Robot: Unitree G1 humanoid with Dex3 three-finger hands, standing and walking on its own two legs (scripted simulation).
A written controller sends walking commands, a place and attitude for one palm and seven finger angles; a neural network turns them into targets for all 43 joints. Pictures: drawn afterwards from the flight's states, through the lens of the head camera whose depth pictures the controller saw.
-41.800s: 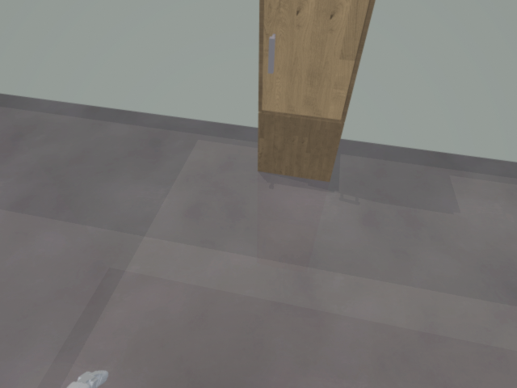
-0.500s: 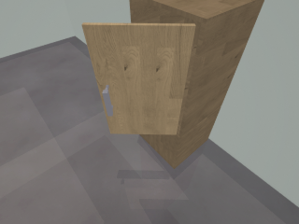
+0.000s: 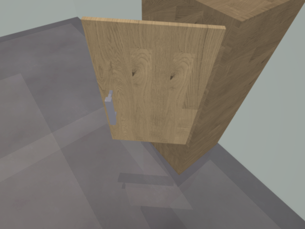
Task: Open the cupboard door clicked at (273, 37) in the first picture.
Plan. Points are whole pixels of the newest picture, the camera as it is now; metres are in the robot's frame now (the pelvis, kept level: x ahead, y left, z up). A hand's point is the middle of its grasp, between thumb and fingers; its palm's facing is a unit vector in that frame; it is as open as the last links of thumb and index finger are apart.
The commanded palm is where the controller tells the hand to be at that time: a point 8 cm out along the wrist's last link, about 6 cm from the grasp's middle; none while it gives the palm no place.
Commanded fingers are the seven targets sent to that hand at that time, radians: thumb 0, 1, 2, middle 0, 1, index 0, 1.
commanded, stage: come to a stop and stand still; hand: left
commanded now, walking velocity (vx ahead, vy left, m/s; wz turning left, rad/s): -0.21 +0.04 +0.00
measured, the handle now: (112, 108) +0.52 +0.18 -0.07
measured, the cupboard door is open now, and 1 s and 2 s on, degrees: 48 48 48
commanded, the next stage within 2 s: look again from close up in 1.14 s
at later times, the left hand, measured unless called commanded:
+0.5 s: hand out of the picture +0.01 +0.21 -0.18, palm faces +0.08 -0.98 -0.17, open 7.4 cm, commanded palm none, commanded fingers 0.00 0.90 0.90 -0.20 -0.30 -0.20 -0.30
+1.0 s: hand out of the picture -0.12 +0.18 -0.17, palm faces +0.05 -0.99 -0.15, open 7.4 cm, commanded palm none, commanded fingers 0.00 0.90 0.90 -0.20 -0.30 -0.20 -0.30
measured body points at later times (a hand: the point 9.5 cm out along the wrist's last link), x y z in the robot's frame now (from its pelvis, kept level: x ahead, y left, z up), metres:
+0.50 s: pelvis -0.05 +0.03 +0.00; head -0.03 +0.05 +0.45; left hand +0.01 +0.26 -0.16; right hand +0.00 -0.20 -0.14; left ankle -0.04 +0.11 -0.74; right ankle -0.05 -0.11 -0.69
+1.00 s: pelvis -0.10 +0.02 +0.01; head -0.10 +0.03 +0.45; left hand -0.12 +0.23 -0.16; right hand -0.13 -0.19 -0.16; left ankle -0.04 +0.11 -0.74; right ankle -0.10 -0.09 -0.74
